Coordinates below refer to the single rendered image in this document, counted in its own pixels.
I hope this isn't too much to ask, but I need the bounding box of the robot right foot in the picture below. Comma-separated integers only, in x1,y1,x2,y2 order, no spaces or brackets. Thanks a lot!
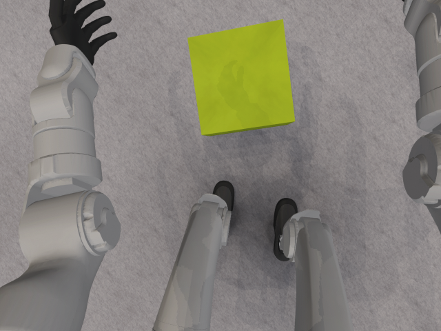
274,198,298,261

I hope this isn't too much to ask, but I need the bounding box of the left robot hand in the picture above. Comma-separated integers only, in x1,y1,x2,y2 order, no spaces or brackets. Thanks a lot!
48,0,117,66

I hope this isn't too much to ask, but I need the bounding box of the robot left upper arm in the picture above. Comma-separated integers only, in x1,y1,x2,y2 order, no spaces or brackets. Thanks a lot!
0,190,121,331

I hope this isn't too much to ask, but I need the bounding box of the robot right shin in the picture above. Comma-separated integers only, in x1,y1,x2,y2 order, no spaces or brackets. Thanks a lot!
279,210,333,255

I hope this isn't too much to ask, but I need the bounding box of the robot right forearm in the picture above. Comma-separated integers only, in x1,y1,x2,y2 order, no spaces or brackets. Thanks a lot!
403,0,441,132

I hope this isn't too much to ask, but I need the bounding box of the robot left forearm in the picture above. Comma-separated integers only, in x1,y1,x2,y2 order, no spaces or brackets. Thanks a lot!
19,44,103,256

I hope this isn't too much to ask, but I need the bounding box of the carton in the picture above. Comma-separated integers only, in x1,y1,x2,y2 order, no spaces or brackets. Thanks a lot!
187,19,295,136

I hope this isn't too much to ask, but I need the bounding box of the robot right upper arm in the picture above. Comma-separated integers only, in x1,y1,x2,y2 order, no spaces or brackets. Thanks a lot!
402,130,441,234

